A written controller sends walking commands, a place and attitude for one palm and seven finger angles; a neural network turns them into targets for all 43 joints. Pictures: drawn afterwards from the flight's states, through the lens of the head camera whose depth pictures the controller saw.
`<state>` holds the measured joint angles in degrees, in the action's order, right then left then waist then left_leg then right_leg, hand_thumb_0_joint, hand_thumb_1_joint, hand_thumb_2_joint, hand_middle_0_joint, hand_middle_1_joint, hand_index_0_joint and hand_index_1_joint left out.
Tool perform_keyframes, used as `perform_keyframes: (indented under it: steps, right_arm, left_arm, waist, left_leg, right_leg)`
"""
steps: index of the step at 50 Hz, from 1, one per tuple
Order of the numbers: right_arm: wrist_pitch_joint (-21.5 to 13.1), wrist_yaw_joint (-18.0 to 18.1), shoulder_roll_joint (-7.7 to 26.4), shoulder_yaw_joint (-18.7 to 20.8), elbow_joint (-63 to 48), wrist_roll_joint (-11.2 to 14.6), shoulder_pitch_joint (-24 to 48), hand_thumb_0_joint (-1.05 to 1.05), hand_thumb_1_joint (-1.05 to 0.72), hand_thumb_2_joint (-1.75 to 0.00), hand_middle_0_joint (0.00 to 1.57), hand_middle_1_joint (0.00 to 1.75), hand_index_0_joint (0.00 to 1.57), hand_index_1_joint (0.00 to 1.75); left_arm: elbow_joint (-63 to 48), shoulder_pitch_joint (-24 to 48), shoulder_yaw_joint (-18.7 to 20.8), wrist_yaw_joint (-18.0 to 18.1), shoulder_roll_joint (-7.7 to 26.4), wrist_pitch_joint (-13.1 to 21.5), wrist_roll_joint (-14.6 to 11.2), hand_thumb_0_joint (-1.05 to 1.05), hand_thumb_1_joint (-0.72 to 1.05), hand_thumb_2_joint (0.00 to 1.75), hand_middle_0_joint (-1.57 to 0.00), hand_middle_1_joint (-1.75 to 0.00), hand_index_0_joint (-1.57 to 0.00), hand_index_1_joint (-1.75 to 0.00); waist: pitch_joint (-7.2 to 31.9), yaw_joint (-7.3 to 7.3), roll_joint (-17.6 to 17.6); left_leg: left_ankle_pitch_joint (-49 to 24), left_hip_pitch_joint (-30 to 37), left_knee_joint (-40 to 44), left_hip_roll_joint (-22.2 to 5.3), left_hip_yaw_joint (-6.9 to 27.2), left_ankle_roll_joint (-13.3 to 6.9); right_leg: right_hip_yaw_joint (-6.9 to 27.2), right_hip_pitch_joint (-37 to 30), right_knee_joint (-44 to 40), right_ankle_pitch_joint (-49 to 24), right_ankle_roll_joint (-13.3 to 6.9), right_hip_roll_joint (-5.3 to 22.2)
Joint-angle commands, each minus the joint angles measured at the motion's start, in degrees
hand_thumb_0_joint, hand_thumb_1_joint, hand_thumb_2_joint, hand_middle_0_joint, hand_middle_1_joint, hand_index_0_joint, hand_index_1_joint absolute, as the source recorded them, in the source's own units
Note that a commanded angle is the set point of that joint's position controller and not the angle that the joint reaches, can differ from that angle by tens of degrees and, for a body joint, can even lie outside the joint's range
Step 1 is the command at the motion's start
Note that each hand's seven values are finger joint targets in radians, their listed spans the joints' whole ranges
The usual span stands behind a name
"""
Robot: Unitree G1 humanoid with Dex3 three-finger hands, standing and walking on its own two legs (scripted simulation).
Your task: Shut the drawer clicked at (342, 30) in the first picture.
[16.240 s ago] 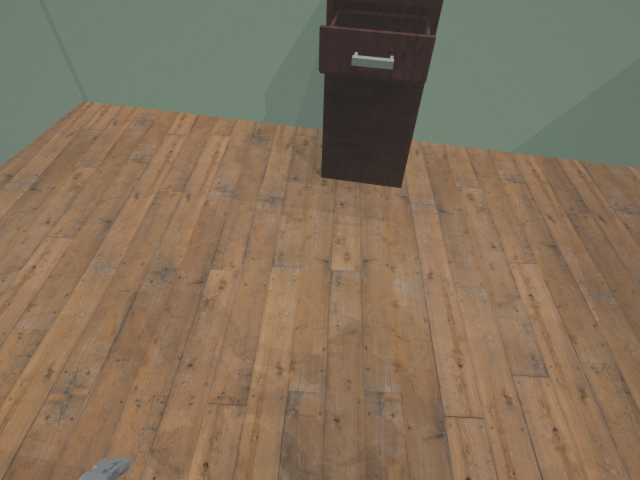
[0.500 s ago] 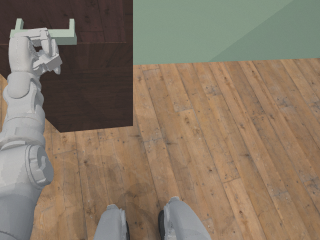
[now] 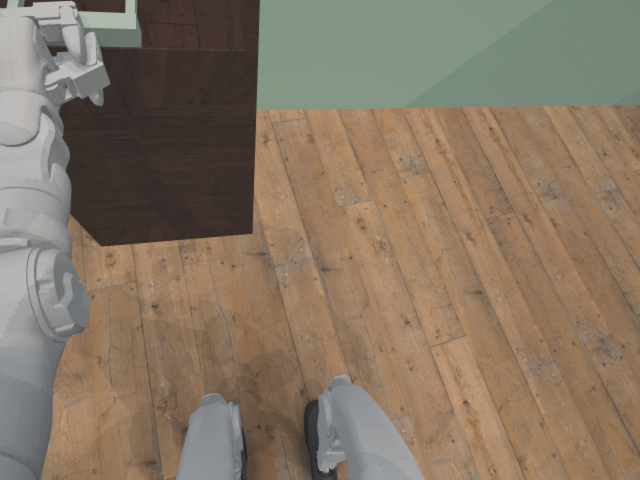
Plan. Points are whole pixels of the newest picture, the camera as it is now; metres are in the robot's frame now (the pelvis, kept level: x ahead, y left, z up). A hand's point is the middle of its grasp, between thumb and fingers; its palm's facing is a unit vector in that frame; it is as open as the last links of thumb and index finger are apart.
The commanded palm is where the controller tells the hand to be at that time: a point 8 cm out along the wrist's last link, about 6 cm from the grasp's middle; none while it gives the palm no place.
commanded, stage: pull the fist back off the drawer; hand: left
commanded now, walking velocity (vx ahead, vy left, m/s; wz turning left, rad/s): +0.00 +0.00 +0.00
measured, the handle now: (74, 14) +0.65 +0.20 +0.08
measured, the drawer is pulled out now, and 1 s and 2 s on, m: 0.00 0.00 0.00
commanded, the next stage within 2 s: draw the hand back to the body in 0.48 s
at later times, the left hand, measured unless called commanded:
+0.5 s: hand (110, 83) +0.55 +0.16 +0.08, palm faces +0.07 -1.00 -0.03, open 3.3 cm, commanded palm +0.52 +0.20 +0.08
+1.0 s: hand (35, 130) +0.43 +0.19 +0.15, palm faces +0.06 -1.00 -0.05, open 3.3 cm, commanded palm +0.40 +0.24 +0.16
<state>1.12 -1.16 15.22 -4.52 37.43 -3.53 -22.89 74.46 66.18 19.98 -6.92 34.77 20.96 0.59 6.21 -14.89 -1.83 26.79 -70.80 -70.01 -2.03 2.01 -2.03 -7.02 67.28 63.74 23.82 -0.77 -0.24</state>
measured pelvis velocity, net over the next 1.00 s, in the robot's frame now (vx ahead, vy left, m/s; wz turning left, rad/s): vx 0.08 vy -0.01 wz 0.01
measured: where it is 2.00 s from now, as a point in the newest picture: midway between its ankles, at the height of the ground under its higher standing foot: (279, 471)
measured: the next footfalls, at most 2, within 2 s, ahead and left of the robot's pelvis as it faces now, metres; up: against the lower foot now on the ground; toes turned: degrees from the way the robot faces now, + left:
none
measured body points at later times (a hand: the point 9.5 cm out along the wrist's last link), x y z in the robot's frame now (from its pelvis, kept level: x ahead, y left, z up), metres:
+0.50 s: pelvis +0.04 +0.00 +0.02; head +0.18 +0.01 +0.45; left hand +0.54 +0.22 +0.08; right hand +0.04 -0.26 -0.09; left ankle +0.04 +0.09 -0.63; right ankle +0.05 -0.12 -0.63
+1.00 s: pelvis +0.08 -0.01 +0.07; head +0.13 +0.00 +0.52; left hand +0.43 +0.24 +0.15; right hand +0.20 -0.26 -0.03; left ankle +0.04 +0.09 -0.63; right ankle +0.05 -0.12 -0.63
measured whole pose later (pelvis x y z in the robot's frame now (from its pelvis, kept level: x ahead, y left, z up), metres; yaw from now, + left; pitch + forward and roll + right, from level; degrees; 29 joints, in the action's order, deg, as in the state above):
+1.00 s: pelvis +0.08 -0.01 +0.07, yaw +0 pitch +13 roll -2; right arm 2.1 -0.2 14.2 -0.8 31.5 2.5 -16.7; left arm 23.9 12.2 13.6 -9.2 16.9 16.1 -12.3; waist 7.7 -3.0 -2.1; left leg 26.3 -35.5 -48.5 -1.6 -1.1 -1.2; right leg -3.4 34.5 45.1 23.8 -0.7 -0.9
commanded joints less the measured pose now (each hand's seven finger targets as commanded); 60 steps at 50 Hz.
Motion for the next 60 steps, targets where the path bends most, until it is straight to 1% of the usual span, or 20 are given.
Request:
perform_keyframes:
  steps: [1,7,17,19,22,24,28,29,32,34,37,41,46,49,51,54,55,56,57,60]
  right_arm:
    - [-0.28,0.35,12.37,4.22,-2.02,0.24,-11.16,0.0,-0.9,-0.9,0.2,0.3,0.2,0.3]
    - [-0.1,-0.03,11.82,4.43,-3.08,0.48,-10.73,0.0,-0.9,-0.9,0.2,0.3,0.2,0.3]
    - [2.17,-0.6,10.74,5.74,-5.77,1.4,-9.66,0.0,-0.9,-0.9,0.2,0.3,0.2,0.3]
    - [2.53,-0.85,10.15,5.98,-6.37,1.68,-9.26,0.0,-0.9,-0.9,0.2,0.3,0.2,0.3]
    - [3.15,-0.56,9.96,6.15,-5.99,1.94,-9.11,0.0,-0.9,-0.9,0.2,0.3,0.2,0.3]
    - [3.12,-0.39,9.49,6.28,-5.77,2.02,-8.66,0.0,-0.9,-0.9,0.2,0.3,0.2,0.3]
    - [3.14,-0.46,8.94,6.82,-5.36,1.97,-7.87,0.0,-0.9,-0.9,0.2,0.3,0.2,0.3]
    - [3.17,-0.54,8.71,6.9,-4.95,2.05,-7.69,0.0,-0.9,-0.9,0.2,0.3,0.2,0.3]
    - [3.69,-0.65,9.03,7.49,-7.38,3.2,-6.49,0.0,-0.9,-0.9,0.2,0.3,0.2,0.3]
    - [3.67,-0.54,8.64,7.57,-9.07,4.07,-5.73,0.0,-0.9,-0.9,0.2,0.3,0.2,0.3]
    - [2.94,-0.06,7.79,7.47,-10.96,5.22,-3.44,0.0,-0.9,-0.9,0.2,0.3,0.2,0.3]
    - [1.26,0.76,7.29,7.26,-11.44,5.84,-0.98,0.0,-0.9,-0.9,0.2,0.3,0.2,0.3]
    - [-0.62,1.31,6.98,7.04,-11.25,6.07,2.08,0.0,-0.9,-0.9,0.2,0.3,0.2,0.3]
    - [-1.41,1.79,7.18,6.81,-11.82,6.4,4.08,0.0,-0.9,-0.9,0.2,0.3,0.2,0.3]
    - [-2.01,2.34,7.21,6.53,-12.92,6.62,6.23,0.0,-0.9,-0.9,0.2,0.3,0.2,0.3]
    - [-3.39,2.87,6.64,5.73,-14.22,6.85,9.04,0.0,-0.9,-0.9,0.2,0.3,0.2,0.3]
    - [-2.44,3.79,5.94,6.26,-14.93,6.72,12.58,0.0,-0.9,-0.9,0.2,0.3,0.2,0.3]
    - [-2.6,4.36,5.12,5.9,-15.93,6.47,13.06,0.0,-0.9,-0.9,0.2,0.3,0.2,0.3]
    - [-3.0,4.63,5.01,5.71,-16.23,6.52,13.66,0.0,-0.9,-0.9,0.2,0.3,0.2,0.3]
    - [-2.9,5.42,5.18,5.07,-15.34,6.35,15.29,0.0,-0.9,-0.9,0.2,0.3,0.2,0.3]
  left_arm:
    - [-14.68,32.03,0.88,0.77,9.01,4.11,-1.16,0.0,0.9,0.9,-1.4,-1.6,-1.4,-1.6]
    - [-17.1,27.42,1.38,1.16,8.22,4.68,-1.59,0.0,0.9,0.9,-1.4,-1.6,-1.4,-1.6]
    - [-22.82,9.36,3.77,0.68,5.86,5.97,-3.75,0.0,0.9,0.9,-1.4,-1.6,-1.4,-1.6]
    - [-24.42,5.05,2.5,0.62,2.85,6.08,-4.32,0.0,0.9,0.9,-1.4,-1.6,-1.4,-1.6]
    - [-24.42,4.74,4.65,1.22,5.34,6.3,-4.49,0.0,0.9,0.9,-1.4,-1.6,-1.4,-1.6]
    - [-26.06,5.72,2.85,1.25,2.96,7.43,-4.56,0.0,0.9,0.9,-1.4,-1.6,-1.4,-1.6]
    - [-30.81,3.77,0.96,0.14,0.67,9.8,-5.17,0.0,0.9,0.9,-1.4,-1.6,-1.4,-1.6]
    - [-30.65,3.52,-0.69,-0.26,-1.9,9.84,-5.61,0.0,0.9,0.9,-1.4,-1.6,-1.4,-1.6]
    - [-37.32,-9.23,1.15,-1.84,-0.27,7.44,-7.64,0.0,0.9,0.9,-1.4,-1.6,-1.4,-1.6]
    - [-42.8,-17.38,1.27,-2.49,-0.59,4.94,-9.2,0.0,0.9,0.9,-1.4,-1.6,-1.4,-1.6]
    - [-51.06,-24.33,0.52,-2.31,-2.37,1.64,-11.61,0.0,0.9,0.9,-1.4,-1.6,-1.4,-1.6]
    - [-58.01,-30.88,-1.7,-0.86,-6.27,0.53,-13.27,0.0,0.9,0.9,-1.4,-1.6,-1.4,-1.6]
    - [-62.33,-37.2,-4.79,-1.82,-9.08,-0.44,-13.12,0.0,0.9,0.9,-1.4,-1.6,-1.4,-1.6]
    - [-63.62,-40.45,-4.91,-3.84,-8.59,-2.63,-13.86,0.0,0.9,0.9,-1.4,-1.6,-1.4,-1.6]
    - [-66.42,-42.57,-2.79,-4.66,-6.65,-4.02,-14.92,0.0,0.9,0.9,-1.4,-1.6,-1.4,-1.6]
    - [-71.0,-44.09,-3.01,-5.35,-7.02,-5.23,-16.11,0.0,0.9,0.9,-1.4,-1.6,-1.4,-1.6]
    - [-75.53,-45.85,-3.55,1.45,-0.87,-6.89,-8.57,0.0,0.9,0.9,-1.4,-1.6,-1.4,-1.6]
    - [-77.67,-49.4,-6.12,4.78,-6.07,-8.52,-8.0,0.0,0.9,0.9,-1.4,-1.6,-1.4,-1.6]
    - [-79.39,-52.87,-7.46,6.46,-8.03,-9.72,-7.81,0.0,0.9,0.9,-1.4,-1.6,-1.4,-1.6]
    - [-81.94,-55.58,-7.48,10.02,-7.3,-12.28,-6.4,0.0,0.9,0.9,-1.4,-1.6,-1.4,-1.6]
  waist:
    - [28.83,-2.56,-13.73]
    - [29.03,-1.14,-12.03]
    - [31.36,4.19,-6.8]
    - [31.86,4.95,-7.03]
    - [27.35,4.63,-2.37]
    - [27.15,4.06,-3.68]
    - [30.71,5.1,-8.11]
    - [30.91,4.54,-7.81]
    - [35.27,8.62,-9.29]
    - [36.7,10.2,-8.63]
    - [32.53,10.64,-2.52]
    - [24.86,10.09,-0.06]
    - [19.09,10.17,-4.01]
    - [17.51,10.45,-2.17]
    - [17.05,11.67,-2.39]
    - [15.01,12.41,-3.17]
    - [16.11,15.45,-2.46]
    - [13.42,14.14,-2.17]
    - [11.05,14.21,-1.72]
    - [6.73,14.44,-1.31]
  left_leg:
    - [-5.01,30.92,11.5,-0.4,6.95,0.67]
    - [-6.08,29.19,11.59,-0.22,5.0,0.28]
    - [-16.64,31.26,12.71,0.03,1.81,0.42]
    - [-19.75,33.09,13.02,0.2,1.17,0.54]
    - [-18.83,28.32,13.03,0.52,-0.01,-0.01]
    - [-21.08,30.07,12.81,0.63,-0.13,0.05]
    - [-29.95,37.21,12.07,0.31,0.15,0.78]
    - [-31.8,38.81,12.01,0.12,0.48,0.88]
    - [-38.26,43.73,14.59,0.1,-0.04,1.21]
    - [-42.77,45.47,16.22,0.09,-0.35,1.17]
    - [-39.28,41.89,19.0,0.52,-1.82,0.24]
    - [-35.37,42.78,22.33,0.67,-2.42,0.06]
    - [-34.04,47.23,25.0,0.56,-2.12,0.51]
    - [-31.65,48.02,26.72,0.75,-1.85,0.49]
    - [-28.72,47.81,28.06,1.12,-1.92,0.46]
    - [-26.01,48.99,30.18,1.34,-1.56,0.53]
    - [-25.37,52.37,32.96,1.7,-1.87,0.38]
    - [-24.12,53.61,34.61,1.38,-2.01,0.5]
    - [-22.82,53.58,35.54,1.18,-1.72,0.69]
    - [-19.65,55.61,39.04,0.95,-1.57,0.52]
  right_leg:
    - [3.4,-5.2,-8.32,-0.53,-0.98,-2.1]
    - [4.02,-8.78,-8.89,-0.95,-0.8,-2.1]
    - [4.59,-19.67,-10.04,-9.39,-0.69,-2.48]
    - [4.61,-21.09,-10.1,-12.61,-0.71,-2.64]
    - [5.47,-24.74,-10.73,-15.06,-0.19,-2.53]
    - [5.62,-24.19,-10.39,-17.53,-0.23,-2.38]
    - [5.48,-23.83,-9.42,-22.93,-0.62,-2.26]
    - [5.12,-23.1,-9.46,-23.54,-0.47,-2.29]
    - [5.12,-29.96,-11.58,-27.6,-0.64,-2.32]
    - [5.1,-34.88,-12.72,-32.3,-0.51,-2.09]
    - [5.44,-42.51,-15.42,-37.51,0.06,-1.77]
    - [5.02,-43.59,-18.18,-36.13,0.45,-1.76]
    - [4.57,-41.88,-20.66,-30.71,0.13,-1.61]
    - [4.42,-44.06,-22.18,-29.66,-0.02,-1.46]
    - [4.38,-46.14,-23.12,-28.6,-0.21,-1.19]
    - [4.03,-47.39,-24.43,-25.92,-0.5,-1.12]
    - [6.39,-50.56,-27.73,-23.09,-1.31,0.42]
    - [5.79,-50.05,-29.13,-22.05,-1.16,0.57]
    - [5.42,-49.7,-29.9,-20.76,-1.06,0.72]
    - [5.44,-51.51,-33.04,-17.9,-1.01,0.57]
